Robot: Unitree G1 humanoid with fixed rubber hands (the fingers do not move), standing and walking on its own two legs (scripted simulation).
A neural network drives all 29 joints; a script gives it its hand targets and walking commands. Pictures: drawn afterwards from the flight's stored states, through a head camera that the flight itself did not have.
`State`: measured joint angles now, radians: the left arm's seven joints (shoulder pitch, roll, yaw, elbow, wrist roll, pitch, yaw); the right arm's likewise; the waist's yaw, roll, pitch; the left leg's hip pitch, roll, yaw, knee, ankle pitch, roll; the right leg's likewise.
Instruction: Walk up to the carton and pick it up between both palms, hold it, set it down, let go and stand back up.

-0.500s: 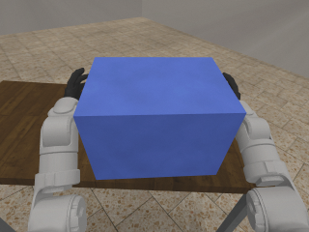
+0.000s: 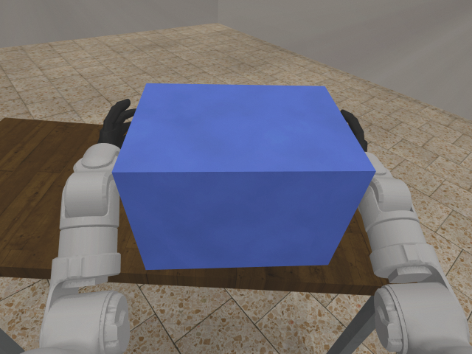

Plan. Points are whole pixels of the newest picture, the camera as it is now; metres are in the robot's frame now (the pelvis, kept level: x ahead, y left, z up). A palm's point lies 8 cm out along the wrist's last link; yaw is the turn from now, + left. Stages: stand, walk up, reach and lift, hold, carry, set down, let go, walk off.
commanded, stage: hold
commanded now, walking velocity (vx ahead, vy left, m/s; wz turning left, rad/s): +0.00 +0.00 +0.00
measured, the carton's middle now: (238, 175) +0.34 +0.00 +0.18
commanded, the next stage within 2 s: none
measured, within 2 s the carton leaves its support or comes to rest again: neither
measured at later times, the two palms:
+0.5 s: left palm (119, 142) +0.35 +0.19 +0.22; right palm (360, 159) +0.36 -0.20 +0.21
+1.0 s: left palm (113, 146) +0.35 +0.20 +0.21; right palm (353, 158) +0.36 -0.19 +0.21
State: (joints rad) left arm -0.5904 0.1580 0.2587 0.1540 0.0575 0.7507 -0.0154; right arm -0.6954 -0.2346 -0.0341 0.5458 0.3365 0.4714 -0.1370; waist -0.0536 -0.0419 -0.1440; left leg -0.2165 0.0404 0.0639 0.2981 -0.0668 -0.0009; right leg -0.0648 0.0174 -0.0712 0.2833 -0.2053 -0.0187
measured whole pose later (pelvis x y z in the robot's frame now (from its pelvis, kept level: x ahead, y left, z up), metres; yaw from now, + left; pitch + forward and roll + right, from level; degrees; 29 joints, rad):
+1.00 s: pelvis +0.00 +0.00 +0.00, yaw -1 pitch -2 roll -1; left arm -0.57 0.15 0.27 0.09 0.07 0.76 -0.02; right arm -0.67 -0.24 -0.03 0.52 0.33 0.44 -0.13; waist -0.06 -0.04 -0.13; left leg -0.20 0.04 0.07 0.30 -0.07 0.00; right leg -0.04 0.02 -0.06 0.27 -0.20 -0.02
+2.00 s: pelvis +0.01 +0.00 +0.00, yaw +0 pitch -1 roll +0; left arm -0.54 0.14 0.26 0.08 0.06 0.77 -0.01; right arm -0.67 -0.24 -0.02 0.50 0.35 0.48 -0.14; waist -0.07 -0.04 -0.13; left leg -0.20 0.04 0.05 0.30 -0.08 -0.01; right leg -0.04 0.02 -0.08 0.27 -0.21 -0.02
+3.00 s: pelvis +0.00 +0.01 +0.00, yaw -1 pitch -1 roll -1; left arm -0.59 0.14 0.26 0.11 0.08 0.76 -0.01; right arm -0.69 -0.24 -0.03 0.56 0.34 0.43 -0.11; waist -0.06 -0.03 -0.13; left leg -0.20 0.04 0.09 0.29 -0.07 0.01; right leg -0.06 0.01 -0.04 0.27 -0.19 -0.01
